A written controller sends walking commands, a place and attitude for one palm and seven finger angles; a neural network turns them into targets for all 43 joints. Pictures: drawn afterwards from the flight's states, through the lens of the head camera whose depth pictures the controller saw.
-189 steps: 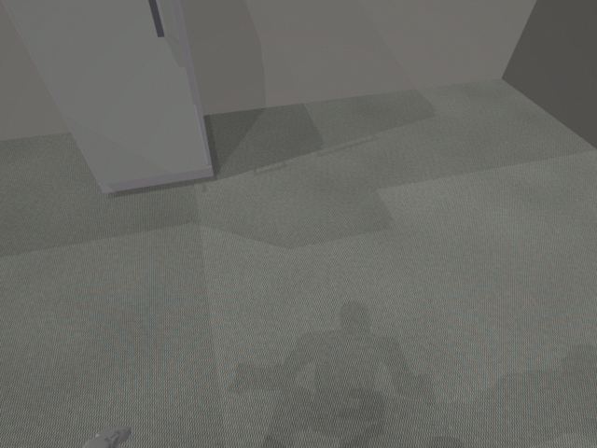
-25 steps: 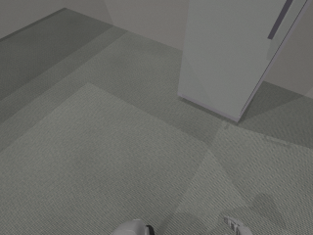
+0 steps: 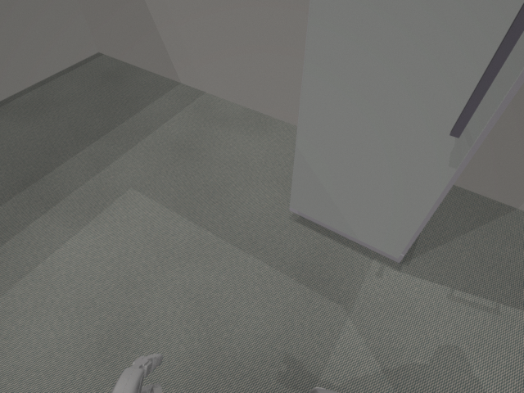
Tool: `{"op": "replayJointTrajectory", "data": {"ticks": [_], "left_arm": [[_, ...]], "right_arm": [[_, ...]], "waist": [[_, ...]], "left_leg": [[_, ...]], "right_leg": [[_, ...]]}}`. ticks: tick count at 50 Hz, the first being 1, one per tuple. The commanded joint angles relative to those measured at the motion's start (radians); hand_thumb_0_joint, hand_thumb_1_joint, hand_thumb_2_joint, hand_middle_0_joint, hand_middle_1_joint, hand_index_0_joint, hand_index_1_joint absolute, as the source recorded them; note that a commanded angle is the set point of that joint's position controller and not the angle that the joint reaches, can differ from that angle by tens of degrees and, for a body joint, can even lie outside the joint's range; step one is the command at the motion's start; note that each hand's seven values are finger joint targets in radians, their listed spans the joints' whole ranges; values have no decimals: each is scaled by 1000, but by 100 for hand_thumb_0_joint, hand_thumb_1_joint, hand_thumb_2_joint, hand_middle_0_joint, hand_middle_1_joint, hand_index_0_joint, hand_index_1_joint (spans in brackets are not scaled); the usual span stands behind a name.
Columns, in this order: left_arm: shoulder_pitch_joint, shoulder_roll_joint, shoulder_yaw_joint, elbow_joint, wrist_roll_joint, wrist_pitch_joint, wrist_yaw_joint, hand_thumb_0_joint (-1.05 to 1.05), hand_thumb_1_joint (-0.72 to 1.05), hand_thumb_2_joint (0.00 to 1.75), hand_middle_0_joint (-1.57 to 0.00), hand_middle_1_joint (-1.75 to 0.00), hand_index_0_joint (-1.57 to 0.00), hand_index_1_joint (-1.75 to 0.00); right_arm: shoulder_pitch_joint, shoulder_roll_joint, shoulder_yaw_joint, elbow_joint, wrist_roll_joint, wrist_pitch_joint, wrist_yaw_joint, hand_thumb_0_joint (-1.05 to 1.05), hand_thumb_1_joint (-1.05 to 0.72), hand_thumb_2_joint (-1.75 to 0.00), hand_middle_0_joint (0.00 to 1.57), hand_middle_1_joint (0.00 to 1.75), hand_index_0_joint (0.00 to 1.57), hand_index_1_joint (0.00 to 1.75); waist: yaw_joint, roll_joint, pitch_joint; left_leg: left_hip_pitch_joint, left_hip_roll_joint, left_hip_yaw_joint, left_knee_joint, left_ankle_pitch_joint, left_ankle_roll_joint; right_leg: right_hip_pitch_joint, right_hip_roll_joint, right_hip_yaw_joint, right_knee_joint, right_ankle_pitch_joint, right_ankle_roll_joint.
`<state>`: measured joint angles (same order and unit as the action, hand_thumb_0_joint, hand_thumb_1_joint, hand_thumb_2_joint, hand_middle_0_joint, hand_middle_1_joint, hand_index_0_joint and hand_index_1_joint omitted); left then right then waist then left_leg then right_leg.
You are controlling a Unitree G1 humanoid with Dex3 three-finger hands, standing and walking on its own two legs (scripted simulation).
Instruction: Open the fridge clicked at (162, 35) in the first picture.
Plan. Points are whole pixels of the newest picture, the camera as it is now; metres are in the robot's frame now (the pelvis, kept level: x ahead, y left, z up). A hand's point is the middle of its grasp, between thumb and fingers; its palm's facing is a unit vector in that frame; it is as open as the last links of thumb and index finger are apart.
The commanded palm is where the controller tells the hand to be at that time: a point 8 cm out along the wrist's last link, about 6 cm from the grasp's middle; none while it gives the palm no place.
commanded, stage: walk to a spot facing it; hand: right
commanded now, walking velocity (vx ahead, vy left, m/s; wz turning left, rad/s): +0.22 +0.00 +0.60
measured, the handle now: (508, 40) +0.68 -0.48 +0.20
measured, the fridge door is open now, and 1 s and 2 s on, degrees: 0 0 0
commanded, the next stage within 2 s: turn to face it in 0.06 s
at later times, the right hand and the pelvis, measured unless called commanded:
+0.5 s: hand (339, 327) +0.26 -0.14 -0.14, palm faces -0.04 +0.97 -0.22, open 7.4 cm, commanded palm none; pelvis +0.13 +0.03 +0.00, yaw +1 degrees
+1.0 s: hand out of the picture +0.15 -0.25 -0.16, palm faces +0.32 +0.92 -0.22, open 7.4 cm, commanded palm none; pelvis +0.14 -0.02 +0.02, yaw -17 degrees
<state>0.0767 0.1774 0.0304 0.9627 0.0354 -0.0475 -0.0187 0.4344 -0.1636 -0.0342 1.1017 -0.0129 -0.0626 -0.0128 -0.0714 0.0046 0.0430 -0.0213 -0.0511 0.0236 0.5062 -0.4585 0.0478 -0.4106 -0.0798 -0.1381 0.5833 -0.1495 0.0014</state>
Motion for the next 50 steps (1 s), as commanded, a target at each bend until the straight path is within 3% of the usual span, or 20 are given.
{"op": "replayJointTrajectory", "data": {"ticks": [1, 4, 6, 8, 15, 19, 20, 22, 23, 24, 26, 29, 37, 38, 39, 40, 41, 42, 46, 50], "left_arm": [[452, 289, 66, 57, -10, -16, 36, 0, 90, 90, -20, -30, -20, -30], [233, 129, 27, 14, -13, -26, 42, 0, 90, 90, -20, -30, -20, -30], [175, 89, 19, 13, -16, -33, 45, 0, 90, 90, -20, -30, -20, -30], [174, 85, 19, 12, -16, -30, 46, 0, 90, 90, -20, -30, -20, -30], [243, 104, 29, 55, -10, -12, 39, 0, 90, 90, -20, -30, -20, -30], [246, 132, 41, 60, -13, 18, 36, 0, 90, 90, -20, -30, -20, -30], [251, 114, 39, 56, -18, 23, 32, 0, 90, 90, -20, -30, -20, -30], [275, 35, 30, 14, -28, 42, 29, 0, 90, 90, -20, -30, -20, -30], [261, 46, 31, 14, -27, 59, 34, 0, 90, 90, -20, -30, -20, -30], [253, 49, 35, 16, -24, 68, 30, 0, 90, 90, -20, -30, -20, -30], [247, 71, 47, 27, -23, 77, 19, 0, 90, 90, -20, -30, -20, -30], [262, 49, 47, 26, -19, 93, 8, 0, 90, 90, -20, -30, -20, -30], [196, 65, 54, -51, -18, 84, -6, 0, 90, 90, -20, -30, -20, -30], [229, 86, 59, -48, -15, 80, -6, 0, 90, 90, -20, -30, -20, -30], [281, 135, 69, -36, -12, 72, -8, 0, 90, 90, -20, -30, -20, -30], [321, 246, 96, -46, -7, 62, -1, 0, 90, 90, -20, -30, -20, -30], [358, 307, 104, -42, -7, 64, 8, 0, 90, 90, -20, -30, -20, -30], [319, 298, 100, -40, -6, 60, 19, 0, 90, 90, -20, -30, -20, -30], [140, 213, 66, -97, -17, 41, 36, 0, 90, 90, -20, -30, -20, -30], [184, 221, 70, -92, -20, 38, 38, 0, 90, 90, -20, -30, -20, -30]], "right_arm": [[-21, -109, -24, -97, 15, -22, 1, 0, -90, -90, 20, 30, 20, 30], [-127, -95, -47, -100, -6, 14, 20, 0, -90, -90, 20, 30, 20, 30], [-69, -49, -46, -90, -12, 46, 31, 0, -90, -90, 20, 30, 20, 30], [-43, -25, -52, -94, -13, 73, 30, 0, -90, -90, 20, 30, 20, 30], [-162, -5, -22, -123, -13, 56, 10, 0, -90, -90, 20, 30, 20, 30], [-160, -59, -29, -128, -10, 44, 1, 0, -90, -90, 20, 30, 20, 30], [-124, -106, -38, -119, -10, 34, -4, 0, -90, -90, 20, 30, 20, 30], [-48, -251, -64, -115, -12, 27, -15, 0, -90, -90, 20, 30, 20, 30], [-73, -242, -57, -130, -9, 32, -18, 0, -90, -90, 20, 30, 20, 30], [-134, -220, -62, -142, -10, 30, -23, 0, -90, -90, 20, 30, 20, 30], [-217, -171, -48, -168, -5, 42, -30, 0, -90, -90, 20, 30, 20, 30], [-256, -161, -45, -189, -11, 47, -32, 0, -90, -90, 20, 30, 20, 30], [-256, -211, -70, -209, -18, 70, -28, 0, -90, -90, 20, 30, 20, 30], [-266, -210, -72, -216, -11, 76, -25, 0, -90, -90, 20, 30, 20, 30], [-266, -186, -67, -226, -2, 84, -21, 0, -90, -90, 20, 30, 20, 30], [-272, -121, -58, -267, 6, 92, -11, 0, -90, -90, 20, 30, 20, 30], [-346, -116, -46, -311, -5, 99, -12, 0, -90, -90, 20, 30, 20, 30], [-362, -125, -51, -305, -10, 103, -11, 0, -90, -90, 20, 30, 20, 30], [-284, -144, -68, -238, -8, 93, 7, 0, -90, -90, 20, 30, 20, 30], [-256, -161, -64, -224, -6, 96, -3, 0, -90, -90, 20, 30, 20, 30]], "waist": [[200, -262, -297], [117, -89, 15], [55, -99, 47], [38, -152, 33], [77, -172, 27], [51, -155, -31], [34, -80, -66], [12, 261, -167], [13, 203, -158], [30, 267, -137], [61, 194, -97], [87, 173, -68], [81, 174, -51], [102, 117, -64], [132, -44, -82], [155, -384, -56], [184, -377, -63], [166, -271, -64], [87, -161, -100], [97, -103, -155]], "left_leg": [[-543, 28, -30, 800, -125, -13], [-582, 145, -53, 836, 55, -38], [-521, 158, -21, 796, 121, -53], [-490, 161, -4, 750, 162, -65], [-359, 138, 92, 222, 254, -93], [-210, 116, 118, -4, 345, -104], [-104, 176, 64, -61, 474, -98], [59, 546, -212, -125, 867, 65], [-9, 543, -185, -156, 794, 105], [-35, 512, -156, -173, 741, 94], [-91, 457, -45, -170, 629, 66], [-174, 425, 69, -187, 481, 46], [-202, 453, 157, -64, 379, 27], [-235, 431, 186, 11, 327, -1], [-308, 377, 211, 163, 234, -45], [-549, 227, 234, 405, -122, -137], [-596, 178, 114, 592, -231, -141], [-616, 198, 31, 670, -157, -127], [-601, 179, -6, 722, 109, -144], [-589, 161, -25, 676, 133, -159]], "right_leg": [[718, -470, 495, -191, 432, -216], [316, -366, 263, -305, 210, -146], [194, -307, 106, -323, 188, -105], [127, -271, 14, -338, 178, -102], [189, -196, 12, -263, 392, -141], [207, -170, 81, -125, 305, -84], [155, -130, 62, -45, 170, -41], [-70, 25, 10, 337, -500, 33], [-62, 11, 98, 468, -504, 31], [-111, -9, 111, 542, -456, 38], [-118, -33, 101, 612, -351, 49], [-83, -25, 70, 543, -296, 62], [45, -8, -14, 141, -221, 50], [123, 1, -19, 39, -129, 47], [218, -27, 56, -100, -20, 30], [273, -261, 438, -239, 204, -76], [250, -374, 561, -300, 257, -168], [233, -361, 543, -306, 192, -189], [281, -177, 335, -250, 273, -114], [386, -160, 320, -230, 413, -130]]}}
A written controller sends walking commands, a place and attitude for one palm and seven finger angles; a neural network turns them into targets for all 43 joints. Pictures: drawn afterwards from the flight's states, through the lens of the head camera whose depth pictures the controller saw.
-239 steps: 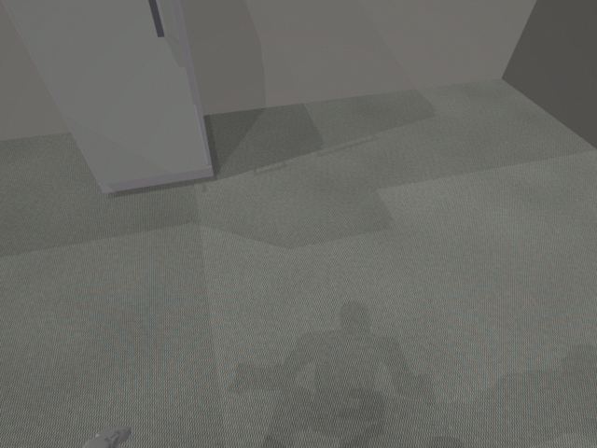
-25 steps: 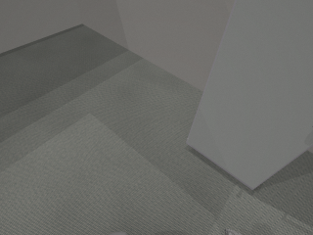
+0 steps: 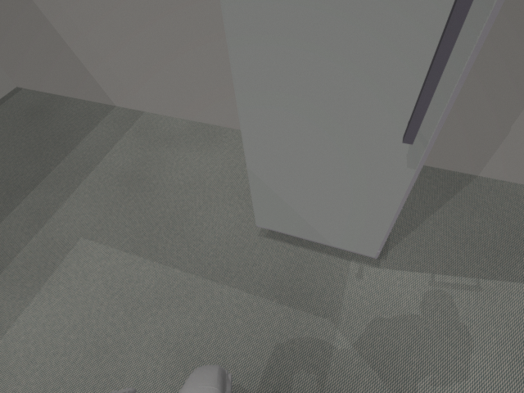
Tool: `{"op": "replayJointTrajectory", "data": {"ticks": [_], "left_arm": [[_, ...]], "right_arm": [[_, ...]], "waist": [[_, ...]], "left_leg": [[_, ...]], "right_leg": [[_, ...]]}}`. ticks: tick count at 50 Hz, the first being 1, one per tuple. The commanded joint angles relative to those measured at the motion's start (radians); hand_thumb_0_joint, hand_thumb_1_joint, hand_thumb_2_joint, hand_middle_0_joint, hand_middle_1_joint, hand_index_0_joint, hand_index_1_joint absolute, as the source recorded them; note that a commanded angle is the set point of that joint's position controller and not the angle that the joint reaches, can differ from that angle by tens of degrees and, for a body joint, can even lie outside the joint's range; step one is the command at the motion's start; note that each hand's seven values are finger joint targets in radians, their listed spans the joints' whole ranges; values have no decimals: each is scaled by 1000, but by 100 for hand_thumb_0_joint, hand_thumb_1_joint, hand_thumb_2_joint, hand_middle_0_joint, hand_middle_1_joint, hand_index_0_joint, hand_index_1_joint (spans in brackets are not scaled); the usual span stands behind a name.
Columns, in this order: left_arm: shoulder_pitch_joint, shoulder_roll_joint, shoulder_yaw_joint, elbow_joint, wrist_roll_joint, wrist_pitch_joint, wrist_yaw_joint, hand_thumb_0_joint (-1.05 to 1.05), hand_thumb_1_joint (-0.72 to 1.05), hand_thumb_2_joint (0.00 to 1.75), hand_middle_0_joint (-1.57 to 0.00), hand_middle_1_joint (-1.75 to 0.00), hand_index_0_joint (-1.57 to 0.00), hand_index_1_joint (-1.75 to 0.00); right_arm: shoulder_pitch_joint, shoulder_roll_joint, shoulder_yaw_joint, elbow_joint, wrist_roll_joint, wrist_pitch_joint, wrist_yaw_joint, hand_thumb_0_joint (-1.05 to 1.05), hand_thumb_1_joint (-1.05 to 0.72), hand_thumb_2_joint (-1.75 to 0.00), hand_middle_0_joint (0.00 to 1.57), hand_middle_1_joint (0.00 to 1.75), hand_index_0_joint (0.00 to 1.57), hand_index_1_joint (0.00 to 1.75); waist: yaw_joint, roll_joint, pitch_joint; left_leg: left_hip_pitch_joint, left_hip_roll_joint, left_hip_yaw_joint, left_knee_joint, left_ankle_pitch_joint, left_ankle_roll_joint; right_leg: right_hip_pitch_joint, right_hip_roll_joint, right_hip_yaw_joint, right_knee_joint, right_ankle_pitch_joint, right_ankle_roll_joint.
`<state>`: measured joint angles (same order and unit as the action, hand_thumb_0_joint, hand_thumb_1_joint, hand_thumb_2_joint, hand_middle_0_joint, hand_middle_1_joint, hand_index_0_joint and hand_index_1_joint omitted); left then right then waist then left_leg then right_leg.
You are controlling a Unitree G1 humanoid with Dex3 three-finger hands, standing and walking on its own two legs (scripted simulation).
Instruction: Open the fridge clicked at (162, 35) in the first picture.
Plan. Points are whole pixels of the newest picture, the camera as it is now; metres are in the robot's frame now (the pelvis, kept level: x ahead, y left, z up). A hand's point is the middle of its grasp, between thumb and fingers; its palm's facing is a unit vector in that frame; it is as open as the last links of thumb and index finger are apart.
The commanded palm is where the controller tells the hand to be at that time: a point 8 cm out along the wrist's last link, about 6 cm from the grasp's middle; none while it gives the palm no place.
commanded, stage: turn to face it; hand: right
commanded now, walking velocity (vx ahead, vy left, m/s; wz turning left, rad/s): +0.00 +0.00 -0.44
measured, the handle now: (445, 39) +0.65 -0.29 +0.18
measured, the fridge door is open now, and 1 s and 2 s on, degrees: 0 0 0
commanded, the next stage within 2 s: take the last steps up to it in 0.40 s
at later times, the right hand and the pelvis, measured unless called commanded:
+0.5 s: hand out of the picture +0.03 -0.13 -0.14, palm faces +0.24 +0.93 -0.28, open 7.4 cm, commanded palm none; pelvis -0.02 +0.07 +0.00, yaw -13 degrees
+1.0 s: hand out of the picture -0.15 -0.12 -0.18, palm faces +0.39 +0.91 -0.16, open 7.4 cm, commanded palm none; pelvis +0.00 +0.01 +0.00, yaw -17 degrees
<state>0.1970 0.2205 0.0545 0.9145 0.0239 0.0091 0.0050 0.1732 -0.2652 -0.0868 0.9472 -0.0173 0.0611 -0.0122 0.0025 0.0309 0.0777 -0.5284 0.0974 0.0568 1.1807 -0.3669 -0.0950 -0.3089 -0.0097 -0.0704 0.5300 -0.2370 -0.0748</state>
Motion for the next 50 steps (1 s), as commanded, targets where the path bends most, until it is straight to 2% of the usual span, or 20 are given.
{"op": "replayJointTrajectory", "data": {"ticks": [1, 11, 15, 17, 18, 19, 20, 21, 23, 25, 27, 32, 38, 41, 44, 45, 46, 47, 48, 50], "left_arm": [[68, 175, 46, -41, -10, -17, 15, 0, 90, 90, -20, -30, -20, -30], [63, 185, 49, -34, 2, 8, 6, 0, 90, 90, -20, -30, -20, -30], [22, 185, 51, -41, 4, 16, 3, 0, 90, 90, -20, -30, -20, -30], [13, 171, 50, -40, -2, 17, -1, 0, 90, 90, -20, -30, -20, -30], [8, 151, 47, -41, -9, 16, -3, 0, 90, 90, -20, -30, -20, -30], [21, 95, 40, -44, -20, 16, -9, 0, 90, 90, -20, -30, -20, -30], [5, 59, 34, -75, -17, 17, -7, 0, 90, 90, -20, -30, -20, -30], [0, 110, 51, -70, -8, 28, -6, 0, 90, 90, -20, -30, -20, -30], [21, 97, 54, -14, 0, 53, -13, 0, 90, 90, -20, -30, -20, -30], [46, 84, 48, 9, 0, 54, -18, 0, 90, 90, -20, -30, -20, -30], [50, 73, 42, 19, 3, 48, -22, 0, 90, 90, -20, -30, -20, -30], [-42, 78, 35, 9, 11, 32, -33, 0, 90, 90, -20, -30, -20, -30], [-84, 44, 15, 16, 2, 6, -37, 0, 90, 90, -20, -30, -20, -30], [-64, 23, 7, 27, -5, -6, -35, 0, 90, 90, -20, -30, -20, -30], [60, 18, -3, 82, -8, -27, -22, 0, 90, 90, -20, -30, -20, -30], [122, 51, 3, 106, -10, -38, -11, 0, 90, 90, -20, -30, -20, -30], [194, 123, 21, 124, -7, -42, -2, 0, 90, 90, -20, -30, -20, -30], [265, 198, 38, 134, -1, -38, 4, 0, 90, 90, -20, -30, -20, -30], [267, 202, 36, 132, 2, -32, 8, 0, 90, 90, -20, -30, -20, -30], [188, 103, 9, 131, -1, -43, 17, 0, 90, 90, -20, -30, -20, -30]], "right_arm": [[0, -59, -10, -70, 1, -27, -5, 0, -90, -90, 20, 30, 20, 30], [-49, -49, 5, -95, 4, -22, -13, 0, -90, -90, 20, 30, 20, 30], [25, -27, 12, -83, 12, -32, -19, 0, -90, -90, 20, 30, 20, 30], [72, -31, 10, -70, 13, -44, -22, 0, -90, -90, 20, 30, 20, 30], [101, -48, 8, -62, 11, -53, -26, 0, -90, -90, 20, 30, 20, 30], [116, -112, -1, -64, -2, -65, -32, 0, -90, -90, 20, 30, 20, 30], [101, -185, -13, -83, -11, -67, -32, 0, -90, -90, 20, 30, 20, 30], [79, -182, -9, -99, -3, -62, -32, 0, -90, -90, 20, 30, 20, 30], [-24, -107, 1, -109, 1, -65, -32, 0, -90, -90, 20, 30, 20, 30], [-21, -71, 14, -100, 2, -73, -26, 0, -90, -90, 20, 30, 20, 30], [43, -64, 15, -77, 0, -84, -23, 0, -90, -90, 20, 30, 20, 30], [193, -65, 16, 0, -6, -105, -15, 0, -90, -90, 20, 30, 20, 30], [272, -73, 16, 65, -17, -116, -5, 0, -90, -90, 20, 30, 20, 30], [267, -83, 14, 95, -19, -112, -2, 0, -90, -90, 20, 30, 20, 30], [223, -72, 13, 115, -5, -102, 1, 0, -90, -90, 20, 30, 20, 30], [212, -40, 21, 117, 0, -98, 4, 0, -90, -90, 20, 30, 20, 30], [204, 7, 32, 103, 4, -96, 11, 0, -90, -90, 20, 30, 20, 30], [161, 50, 43, 69, -2, -94, 13, 0, -90, -90, 20, 30, 20, 30], [103, 31, 37, 44, -11, -94, 12, 0, -90, -90, 20, 30, 20, 30], [94, 25, 29, 79, -18, -83, 19, 0, -90, -90, 20, 30, 20, 30]], "waist": [[24, -109, -180], [44, -169, -96], [15, -186, -129], [-8, -147, -143], [-24, -106, -154], [-29, 83, -163], [-31, 302, -111], [-28, 182, -103], [24, 124, -30], [30, 103, -5], [8, 110, -35], [-52, 123, 4], [-78, 130, -7], [-66, 146, -21], [-4, 107, -51], [27, 0, -70], [64, -203, -83], [97, -350, -35], [97, -243, 31], [56, -214, 117]], "left_leg": [[-80, 11, -59, -19, 40, -20], [51, -33, -57, -294, -59, 3], [202, -67, -47, -475, -39, 30], [335, -78, -35, -658, 81, 37], [438, -50, -53, -800, 165, 43], [543, 124, -225, -911, 130, 92], [485, 341, -444, -946, 244, 205], [342, 384, -395, -938, 288, 258], [248, 242, -265, -945, 188, 222], [252, 181, -161, -922, 222, 200], [345, 172, -149, -938, 165, 187], [427, 217, -236, -1025, -105, 201], [461, 221, -221, -1044, -95, 229], [414, 217, -197, -1032, -83, 237], [273, 141, -87, -926, -92, 184], [176, 101, -44, -834, -88, 153], [4, 19, 25, -636, -117, 110], [-134, -44, 106, -399, -184, 84], [-172, -16, 31, -270, -168, 99], [-158, 23, -19, -157, -36, 103]], "right_leg": [[294, -237, 262, -182, 506, -65], [162, -225, 408, -231, 214, -113], [100, -202, 417, -195, 241, -101], [36, -163, 401, -148, 238, -66], [-29, -125, 371, -98, 174, -25], [-170, -31, 261, 59, -7, 44], [-279, 90, 113, 271, -291, 104], [-214, 51, 149, 440, -325, 101], [-204, 24, 153, 603, -204, 107], [-213, 7, 122, 651, -119, 118], [-232, -11, 104, 617, -84, 131], [-286, -59, 81, 497, -76, 135], [-197, -61, 20, 244, -145, 111], [-85, -41, -13, 125, -181, 90], [196, -8, -74, -121, -38, 83], [337, -38, -39, -181, -43, 80], [456, -197, 183, -239, -194, 30], [439, -382, 408, -378, -350, -52], [354, -426, 441, -415, -391, -97], [236, -336, 322, -424, -282, -64]]}}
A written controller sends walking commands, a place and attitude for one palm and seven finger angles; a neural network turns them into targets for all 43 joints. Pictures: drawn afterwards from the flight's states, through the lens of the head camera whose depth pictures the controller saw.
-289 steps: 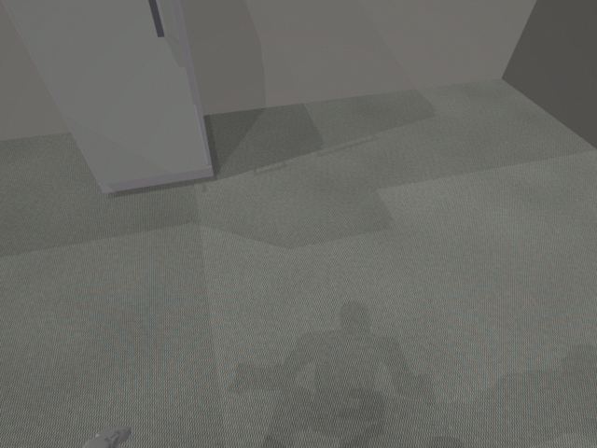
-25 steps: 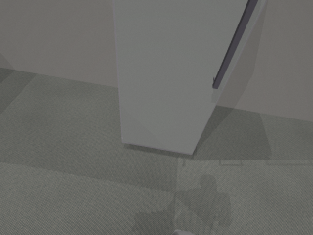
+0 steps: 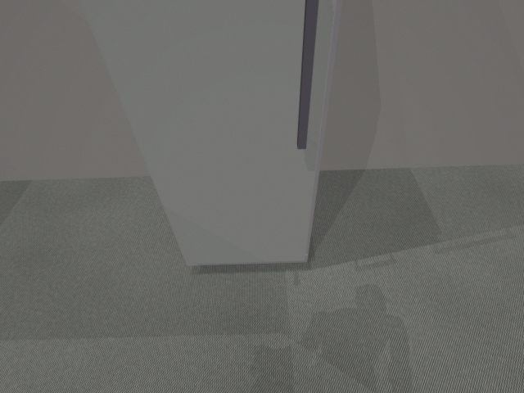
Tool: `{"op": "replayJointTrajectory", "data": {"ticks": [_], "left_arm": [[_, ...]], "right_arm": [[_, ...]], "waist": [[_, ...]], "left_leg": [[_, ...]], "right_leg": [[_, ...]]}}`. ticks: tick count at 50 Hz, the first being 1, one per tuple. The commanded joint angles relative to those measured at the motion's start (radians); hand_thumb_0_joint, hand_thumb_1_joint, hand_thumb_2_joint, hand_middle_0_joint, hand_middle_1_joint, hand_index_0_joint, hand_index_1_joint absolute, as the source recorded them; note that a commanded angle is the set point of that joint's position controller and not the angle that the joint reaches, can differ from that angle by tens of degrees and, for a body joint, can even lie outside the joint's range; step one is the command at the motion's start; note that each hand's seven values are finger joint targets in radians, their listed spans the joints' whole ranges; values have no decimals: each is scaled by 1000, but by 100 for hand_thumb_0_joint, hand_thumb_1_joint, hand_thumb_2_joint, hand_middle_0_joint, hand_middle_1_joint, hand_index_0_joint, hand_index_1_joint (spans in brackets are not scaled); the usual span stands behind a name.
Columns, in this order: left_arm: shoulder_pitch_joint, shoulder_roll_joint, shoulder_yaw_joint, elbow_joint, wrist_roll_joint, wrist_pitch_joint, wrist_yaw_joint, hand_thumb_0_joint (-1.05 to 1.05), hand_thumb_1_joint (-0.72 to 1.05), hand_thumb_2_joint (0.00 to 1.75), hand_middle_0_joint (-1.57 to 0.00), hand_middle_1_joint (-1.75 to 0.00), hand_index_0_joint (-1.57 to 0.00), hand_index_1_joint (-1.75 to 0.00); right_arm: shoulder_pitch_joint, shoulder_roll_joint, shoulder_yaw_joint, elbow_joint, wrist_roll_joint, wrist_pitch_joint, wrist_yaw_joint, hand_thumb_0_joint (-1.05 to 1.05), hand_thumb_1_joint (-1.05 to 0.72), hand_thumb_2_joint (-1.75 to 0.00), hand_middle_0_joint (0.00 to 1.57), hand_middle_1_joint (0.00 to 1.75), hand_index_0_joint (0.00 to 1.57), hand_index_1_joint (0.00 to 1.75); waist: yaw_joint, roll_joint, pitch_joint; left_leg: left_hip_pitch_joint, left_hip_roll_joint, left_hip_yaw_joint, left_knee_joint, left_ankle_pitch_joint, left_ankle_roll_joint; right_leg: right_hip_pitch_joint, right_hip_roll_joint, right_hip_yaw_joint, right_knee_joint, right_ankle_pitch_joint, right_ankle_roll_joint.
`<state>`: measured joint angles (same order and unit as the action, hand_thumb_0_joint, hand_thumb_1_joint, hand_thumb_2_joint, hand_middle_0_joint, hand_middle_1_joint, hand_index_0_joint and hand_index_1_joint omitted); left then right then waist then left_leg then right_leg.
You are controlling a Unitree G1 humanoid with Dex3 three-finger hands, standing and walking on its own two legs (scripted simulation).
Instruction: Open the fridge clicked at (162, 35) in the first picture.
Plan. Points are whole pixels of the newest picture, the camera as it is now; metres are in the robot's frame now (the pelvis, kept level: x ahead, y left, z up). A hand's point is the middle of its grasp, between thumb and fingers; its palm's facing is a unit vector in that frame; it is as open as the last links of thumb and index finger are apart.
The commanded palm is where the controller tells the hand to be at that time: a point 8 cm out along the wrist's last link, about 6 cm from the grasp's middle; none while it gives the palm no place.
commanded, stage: take the last steps up to it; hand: right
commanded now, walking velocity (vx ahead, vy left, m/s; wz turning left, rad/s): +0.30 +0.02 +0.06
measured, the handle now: (306, 59) +0.71 -0.10 +0.18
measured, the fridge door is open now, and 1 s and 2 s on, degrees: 0 0 0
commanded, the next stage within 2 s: come to a stop and stand still in 0.52 s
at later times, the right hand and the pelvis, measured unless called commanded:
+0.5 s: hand (339, 316) +0.30 -0.15 -0.17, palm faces -0.04 +0.98 -0.21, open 7.4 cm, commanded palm none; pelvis +0.18 +0.03 -0.02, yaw +1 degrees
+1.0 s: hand (351, 327) +0.28 -0.17 -0.18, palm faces +0.02 +0.98 -0.21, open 7.4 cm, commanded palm none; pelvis +0.25 +0.02 +0.00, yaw +4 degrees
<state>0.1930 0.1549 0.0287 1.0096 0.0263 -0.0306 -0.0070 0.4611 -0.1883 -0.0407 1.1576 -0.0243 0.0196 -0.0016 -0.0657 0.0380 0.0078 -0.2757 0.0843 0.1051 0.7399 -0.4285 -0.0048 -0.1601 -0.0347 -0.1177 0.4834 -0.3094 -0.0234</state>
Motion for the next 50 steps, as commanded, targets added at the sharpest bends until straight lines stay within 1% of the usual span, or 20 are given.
{"op": "replayJointTrajectory", "data": {"ticks": [1, 6, 15, 18, 19, 20, 21, 22, 23, 24, 25, 28, 30, 34, 37, 39, 42, 43, 46, 50], "left_arm": [[162, 139, 24, 31, -9, -11, 30, 0, 90, 90, -20, -30, -20, -30], [202, 110, 20, 43, -15, -46, 40, 0, 90, 90, -20, -30, -20, -30], [305, 122, 24, 109, 2, -42, 45, 0, 90, 90, -20, -30, -20, -30], [283, 149, 30, 116, -3, -37, 45, 0, 90, 90, -20, -30, -20, -30], [267, 157, 32, 113, -8, -36, 43, 0, 90, 90, -20, -30, -20, -30], [266, 140, 31, 108, -17, -38, 35, 0, 90, 90, -20, -30, -20, -30], [335, 73, 22, 93, -30, -38, 27, 0, 90, 90, -20, -30, -20, -30], [309, 81, 25, 72, -33, -34, 32, 0, 90, 90, -20, -30, -20, -30], [280, 74, 29, 77, -33, -27, 33, 0, 90, 90, -20, -30, -20, -30], [217, 60, 28, 67, -25, -21, 24, 0, 90, 90, -20, -30, -20, -30], [210, 52, 29, 66, -16, -8, 21, 0, 90, 90, -20, -30, -20, -30], [268, 9, 19, 84, -3, 22, 18, 0, 90, 90, -20, -30, -20, -30], [271, -3, 16, 83, -3, 30, 15, 0, 90, 90, -20, -30, -20, -30], [190, -21, -3, 66, -11, 18, 21, 0, 90, 90, -20, -30, -20, -30], [183, 10, -2, 82, -19, 13, 28, 0, 90, 90, -20, -30, -20, -30], [150, 96, 14, 57, -18, 3, 37, 0, 90, 90, -20, -30, -20, -30], [77, 158, 26, 33, -14, 23, 52, 0, 90, 90, -20, -30, -20, -30], [78, 161, 29, 25, -12, 28, 58, 0, 90, 90, -20, -30, -20, -30], [26, 183, 48, -7, -3, 42, 66, 0, 90, 90, -20, -30, -20, -30], [-11, 208, 69, -40, 0, 52, 59, 0, 90, 90, -20, -30, -20, -30]], "right_arm": [[-168, -58, -20, -115, -8, -44, 18, 0, -90, -90, 20, 30, 20, 30], [-147, -33, -22, -107, -3, -36, 20, 0, -90, -90, 20, 30, 20, 30], [-395, -19, -11, -206, 7, -42, 24, 0, -90, -90, 20, 30, 20, 30], [-265, -41, -19, -171, 6, -55, 16, 0, -90, -90, 20, 30, 20, 30], [-146, -62, -27, -132, 2, -63, 14, 0, -90, -90, 20, 30, 20, 30], [-21, -115, -43, -93, -4, -76, 7, 0, -90, -90, 20, 30, 20, 30], [71, -213, -68, -78, -7, -88, -8, 0, -90, -90, 20, 30, 20, 30], [77, -251, -70, -74, 15, -81, -10, 0, -90, -90, 20, 30, 20, 30], [-35, -219, -62, -98, 18, -73, -15, 0, -90, -90, 20, 30, 20, 30], [-117, -180, -51, -124, 16, -75, -15, 0, -90, -90, 20, 30, 20, 30], [-190, -145, -38, -142, 17, -74, -18, 0, -90, -90, 20, 30, 20, 30], [-268, -83, -18, -156, 7, -82, -24, 0, -90, -90, 20, 30, 20, 30], [-264, -80, -14, -146, 5, -80, -21, 0, -90, -90, 20, 30, 20, 30], [-227, -70, -10, -125, 4, -74, -24, 0, -90, -90, 20, 30, 20, 30], [-231, -79, -6, -113, 13, -57, -33, 0, -90, -90, 20, 30, 20, 30], [-178, -52, -5, -119, 22, -36, -38, 0, -90, -90, 20, 30, 20, 30], [-148, -55, -7, -120, 18, -6, -43, 0, -90, -90, 20, 30, 20, 30], [-163, -73, -12, -126, 19, 4, -42, 0, -90, -90, 20, 30, 20, 30], [-167, -73, -27, -140, 11, 16, -39, 0, -90, -90, 20, 30, 20, 30], [-166, -58, -36, -170, 12, 24, -34, 0, -90, -90, 20, 30, 20, 30]], "waist": [[101, -172, 192], [63, -132, 129], [108, -184, 167], [38, -140, 85], [-14, -122, 20], [-67, -52, -60], [-77, 191, -200], [-57, 167, -215], [-23, 72, -122], [-12, 59, -36], [37, 16, 19], [111, 17, 39], [118, 77, 32], [85, 54, -2], [93, 52, -39], [66, -95, -47], [54, -302, 5], [67, -311, 12], [65, -218, -11], [71, -190, -115]], "left_leg": [[-382, 47, -75, 312, 88, 10], [-401, 32, -60, 338, 209, -20], [-332, -2, 2, -26, 221, 23], [-80, -70, 38, -126, 219, 62], [78, -92, 54, -194, 289, 67], [310, -33, -20, -217, 368, 95], [546, 260, -418, -280, 547, 210], [489, 373, -570, -386, 612, 291], [367, 354, -494, -435, 410, 298], [209, 312, -459, -476, 300, 258], [78, 279, -381, -502, 218, 228], [-95, 202, -178, -531, 315, 174], [-111, 165, -132, -538, 308, 171], [-13, 140, -125, -457, 563, 171], [40, 102, -89, -330, 619, 114], [-7, 37, -72, -244, 467, 35], [-5, -34, -23, -66, 41, -13], [-45, -44, -54, 64, -117, -16], [-139, -50, -114, 248, -155, -9], [-147, -59, -114, 254, -104, -26]], "right_leg": [[48, -288, 313, -379, -146, -110], [147, -227, 152, -328, 358, -121], [209, -232, 83, -236, 651, -118], [178, -236, 57, -60, 893, -98], [142, -200, 30, 74, 869, -71], [-7, -154, 9, 271, 708, -40], [-265, -1, -28, 610, 78, 8], [-320, 36, 72, 830, -280, 0], [-341, -23, 120, 873, -226, -12], [-356, -56, 121, 865, -155, -7], [-336, -83, 137, 839, -102, -4], [-229, -102, 101, 656, -55, 26], [-195, -90, 66, 525, -38, 41], [-149, -55, 51, 259, 13, 66], [-17, -41, 59, -1, 225, 73], [60, -168, 160, -49, 647, 19], [5, -304, 252, -117, 934, -108], [3, -327, 277, -152, 949, -144], [44, -337, 252, -97, 929, -189], [94, -306, 207, -73, 776, -167]]}}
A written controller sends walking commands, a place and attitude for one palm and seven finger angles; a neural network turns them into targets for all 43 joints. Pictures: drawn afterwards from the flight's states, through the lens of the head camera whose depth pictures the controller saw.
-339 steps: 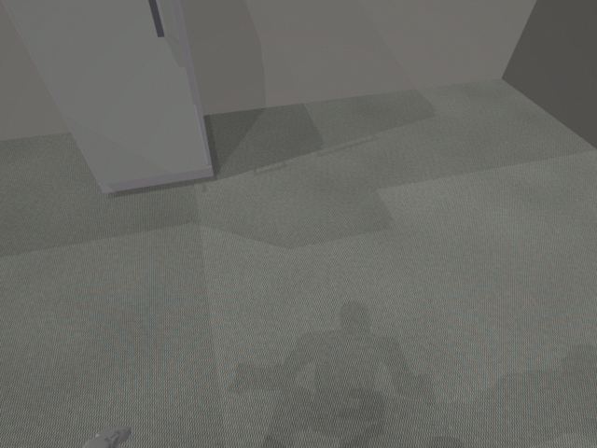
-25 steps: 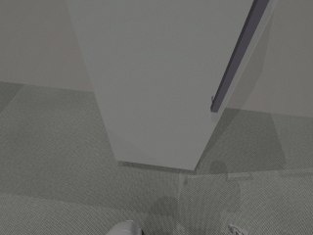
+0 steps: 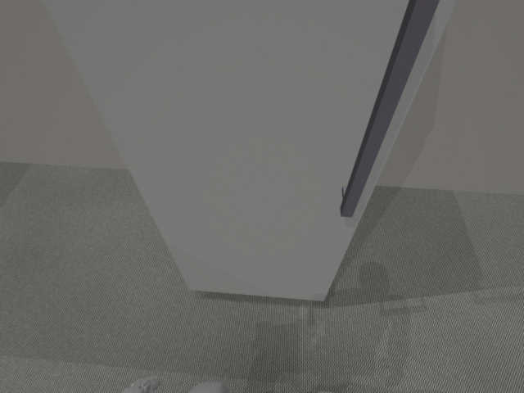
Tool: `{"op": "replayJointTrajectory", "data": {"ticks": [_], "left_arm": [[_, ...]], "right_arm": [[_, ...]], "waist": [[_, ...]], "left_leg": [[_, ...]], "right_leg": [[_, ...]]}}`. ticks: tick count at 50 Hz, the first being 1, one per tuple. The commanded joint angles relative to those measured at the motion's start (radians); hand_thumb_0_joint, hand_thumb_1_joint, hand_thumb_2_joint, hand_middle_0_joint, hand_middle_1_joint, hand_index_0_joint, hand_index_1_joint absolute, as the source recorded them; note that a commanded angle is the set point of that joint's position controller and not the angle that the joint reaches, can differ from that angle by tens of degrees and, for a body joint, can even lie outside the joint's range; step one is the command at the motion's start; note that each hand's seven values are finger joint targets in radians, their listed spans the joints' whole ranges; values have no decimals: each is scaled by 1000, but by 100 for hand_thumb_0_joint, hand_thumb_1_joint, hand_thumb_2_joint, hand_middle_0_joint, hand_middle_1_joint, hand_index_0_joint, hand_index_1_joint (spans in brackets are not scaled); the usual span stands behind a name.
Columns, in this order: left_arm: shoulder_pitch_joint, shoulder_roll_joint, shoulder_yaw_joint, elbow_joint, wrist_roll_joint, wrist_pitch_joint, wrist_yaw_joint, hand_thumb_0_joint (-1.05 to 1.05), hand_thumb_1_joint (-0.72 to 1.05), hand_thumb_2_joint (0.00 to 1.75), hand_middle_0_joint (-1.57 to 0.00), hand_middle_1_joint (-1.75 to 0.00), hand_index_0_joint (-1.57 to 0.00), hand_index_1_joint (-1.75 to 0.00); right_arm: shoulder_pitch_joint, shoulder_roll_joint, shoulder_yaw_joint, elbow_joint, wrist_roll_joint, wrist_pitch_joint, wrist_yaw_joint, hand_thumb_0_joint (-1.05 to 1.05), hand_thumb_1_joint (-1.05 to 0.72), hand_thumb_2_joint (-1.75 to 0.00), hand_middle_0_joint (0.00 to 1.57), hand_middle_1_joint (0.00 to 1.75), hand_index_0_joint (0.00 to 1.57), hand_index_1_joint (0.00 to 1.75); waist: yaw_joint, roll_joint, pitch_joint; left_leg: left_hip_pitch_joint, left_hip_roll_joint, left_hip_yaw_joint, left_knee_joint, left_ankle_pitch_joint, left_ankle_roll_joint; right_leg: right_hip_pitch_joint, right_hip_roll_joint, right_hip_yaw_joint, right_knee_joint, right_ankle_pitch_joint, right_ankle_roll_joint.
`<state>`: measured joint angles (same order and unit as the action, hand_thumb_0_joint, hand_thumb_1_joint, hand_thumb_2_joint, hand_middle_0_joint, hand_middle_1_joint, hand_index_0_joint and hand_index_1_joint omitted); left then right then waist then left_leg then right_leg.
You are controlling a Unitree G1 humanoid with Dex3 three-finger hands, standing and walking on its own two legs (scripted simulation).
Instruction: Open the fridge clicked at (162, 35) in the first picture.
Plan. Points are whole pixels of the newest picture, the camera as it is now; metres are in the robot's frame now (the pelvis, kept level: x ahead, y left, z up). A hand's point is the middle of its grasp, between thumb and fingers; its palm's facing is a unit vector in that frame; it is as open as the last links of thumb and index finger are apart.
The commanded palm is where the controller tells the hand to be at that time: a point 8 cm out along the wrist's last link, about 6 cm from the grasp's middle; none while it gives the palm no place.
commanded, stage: come to a stop and stand still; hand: right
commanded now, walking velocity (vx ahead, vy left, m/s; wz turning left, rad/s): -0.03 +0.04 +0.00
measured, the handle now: (376, 114) +0.45 -0.14 +0.18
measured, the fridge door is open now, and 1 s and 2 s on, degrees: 0 0 0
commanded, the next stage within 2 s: look again from close up in 1.12 s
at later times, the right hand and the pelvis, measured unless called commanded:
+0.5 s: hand out of the picture -0.05 -0.14 -0.15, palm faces +0.11 +0.97 -0.23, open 7.3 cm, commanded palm none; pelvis -0.05 +0.04 +0.01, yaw -1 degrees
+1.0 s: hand out of the picture -0.05 -0.19 -0.17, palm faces +0.04 +0.98 -0.19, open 7.4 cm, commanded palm none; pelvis -0.05 -0.01 +0.01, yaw +0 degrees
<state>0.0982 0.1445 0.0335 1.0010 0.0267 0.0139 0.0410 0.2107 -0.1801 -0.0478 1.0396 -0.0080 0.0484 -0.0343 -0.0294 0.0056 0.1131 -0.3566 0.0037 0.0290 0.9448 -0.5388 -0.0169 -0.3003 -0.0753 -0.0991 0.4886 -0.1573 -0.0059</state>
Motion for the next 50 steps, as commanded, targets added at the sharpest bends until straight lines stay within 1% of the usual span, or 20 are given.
{"op": "replayJointTrajectory", "data": {"ticks": [1, 3, 5, 6, 7, 8, 9, 10, 14, 21, 25, 27, 29, 30, 31, 32, 34, 38, 43, 50], "left_arm": [[69, 217, 67, -40, 0, 7, 10, 0, 90, 90, -20, -30, -20, -30], [42, 220, 73, -48, 1, 11, 0, 0, 90, 90, -20, -30, -20, -30], [25, 197, 70, -54, -8, 17, -12, 0, 90, 90, -20, -30, -20, -30], [43, 139, 63, -56, -19, 20, -20, 0, 90, 90, -20, -30, -20, -30], [38, 61, 45, -81, -23, 27, -30, 0, 90, 90, -20, -30, -20, -30], [-12, 99, 44, -93, -19, 37, -35, 0, 90, 90, -20, -30, -20, -30], [9, 110, 50, -78, -14, 41, -46, 0, 90, 90, -20, -30, -20, -30], [3, 106, 50, -65, -9, 50, -48, 0, 90, 90, -20, -30, -20, -30], [101, 126, 43, -12, -2, 26, -54, 0, 90, 90, -20, -30, -20, -30], [80, 128, 29, -31, -8, 14, -45, 0, 90, 90, -20, -30, -20, -30], [111, 102, 18, -20, -17, 7, -38, 0, 90, 90, -20, -30, -20, -30], [172, 92, 13, 8, -21, 1, -33, 0, 90, 90, -20, -30, -20, -30], [250, 105, 11, 49, -21, -12, -26, 0, 90, 90, -20, -30, -20, -30], [259, 149, 17, 52, -16, -21, -21, 0, 90, 90, -20, -30, -20, -30], [237, 202, 24, 37, -14, -21, -17, 0, 90, 90, -20, -30, -20, -30], [180, 213, 21, 25, -10, -13, -16, 0, 90, 90, -20, -30, -20, -30], [121, 171, 8, 30, -13, -17, -12, 0, 90, 90, -20, -30, -20, -30], [160, 131, -2, 57, -20, -29, -6, 0, 90, 90, -20, -30, -20, -30], [176, 140, -2, 71, -21, -30, -11, 0, 90, 90, -20, -30, -20, -30], [209, 121, -6, 95, -21, -40, -9, 0, 90, 90, -20, -30, -20, -30]], "right_arm": [[94, -61, -26, -58, -6, -8, 1, 0, -90, -90, 20, 30, 20, 30], [116, -49, -22, -59, -5, -12, 3, 0, -90, -90, 20, 30, 20, 30], [189, -57, -22, -36, -11, -25, 3, 0, -90, -90, 20, 30, 20, 30], [202, -103, -23, -32, -25, -36, -1, 0, -90, -90, 20, 30, 20, 30], [154, -178, -24, -48, -33, -48, -2, 0, -90, -90, 20, 30, 20, 30], [91, -196, -19, -79, -25, -45, -2, 0, -90, -90, 20, 30, 20, 30], [33, -202, -19, -94, -26, -45, 0, 0, -90, -90, 20, 30, 20, 30], [7, -199, -26, -100, -25, -47, -2, 0, -90, -90, 20, 30, 20, 30], [57, -154, -17, -75, -17, -66, 3, 0, -90, -90, 20, 30, 20, 30], [198, -166, -29, -23, -21, -73, -7, 0, -90, -90, 20, 30, 20, 30], [164, -170, -31, -9, -26, -65, -6, 0, -90, -90, 20, 30, 20, 30], [113, -165, -26, -6, -21, -60, -4, 0, -90, -90, 20, 30, 20, 30], [62, -134, -15, -7, -7, -50, -2, 0, -90, -90, 20, 30, 20, 30], [71, -93, -7, -8, -1, -45, 0, 0, -90, -90, 20, 30, 20, 30], [86, -57, 3, -12, -2, -41, 3, 0, -90, -90, 20, 30, 20, 30], [78, -42, 7, -4, -7, -39, 2, 0, -90, -90, 20, 30, 20, 30], [67, -44, 16, 28, -17, -31, 6, 0, -90, -90, 20, 30, 20, 30], [120, -65, 27, 77, -11, -44, 7, 0, -90, -90, 20, 30, 20, 30], [99, -74, 33, 88, -11, -42, 5, 0, -90, -90, 20, 30, 20, 30], [95, -74, 33, 93, -6, -52, 1, 0, -90, -90, 20, 30, 20, 30]], "waist": [[30, -148, -230], [26, -199, -241], [-10, -142, -237], [-14, 36, -195], [5, 292, -112], [-14, 255, -64], [10, 175, -54], [11, 228, 8], [14, 133, 11], [-53, 135, -105], [-38, 176, -130], [-2, 193, -143], [38, 112, -140], [39, -34, -147], [25, -162, -128], [9, -158, -68], [0, -182, 21], [-1, -86, -13], [9, -46, 1], [16, -20, -55]], "left_leg": [[-48, 27, -28, -17, 9, -12], [48, 36, 3, -183, 68, -7], [212, 31, 32, -444, 288, -11], [245, 99, -63, -603, 323, 3], [153, 305, -328, -719, 241, 71], [-21, 377, -375, -793, 79, 146], [-115, 355, -340, -828, -131, 153], [-140, 326, -381, -846, -185, 127], [76, 276, -260, -760, 159, 113], [358, 336, -266, -671, 510, 176], [283, 316, -238, -659, 538, 175], [208, 264, -182, -624, 507, 134], [62, 179, -105, -565, 349, 62], [5, 121, -57, -496, 277, 30], [15, 80, 8, -446, 205, -4], [73, 72, 33, -434, 182, -16], [124, 76, 31, -438, 257, -17], [169, 101, -14, -547, 419, -10], [176, 106, -16, -566, 400, -17], [199, 119, -23, -575, 459, -10]], "right_leg": [[237, -265, 182, -72, 590, -180], [177, -244, 166, -75, 445, -153], [49, -171, 131, -20, 141, -91], [-56, -70, 88, 71, -103, -30], [-168, 40, 31, 188, -325, 38], [-107, 21, 99, 284, -369, 32], [-64, 22, 106, 355, -325, 29], [-112, 25, 127, 398, -282, 25], [-182, 28, 104, 425, -156, 39], [-211, 33, 89, 315, -253, 65], [-63, 48, 71, 164, -271, 51], [78, 64, 48, 7, -169, 46], [263, 38, 54, -135, -29, 33], [283, -64, 164, -173, -15, 4], [208, -183, 279, -221, -26, -49], [69, -212, 286, -267, -124, -81], [-26, -135, 238, -316, -217, -60], [69, -64, 157, -211, 34, -30], [57, -58, 160, -242, -77, -14], [117, -44, 131, -206, 50, -7]]}}
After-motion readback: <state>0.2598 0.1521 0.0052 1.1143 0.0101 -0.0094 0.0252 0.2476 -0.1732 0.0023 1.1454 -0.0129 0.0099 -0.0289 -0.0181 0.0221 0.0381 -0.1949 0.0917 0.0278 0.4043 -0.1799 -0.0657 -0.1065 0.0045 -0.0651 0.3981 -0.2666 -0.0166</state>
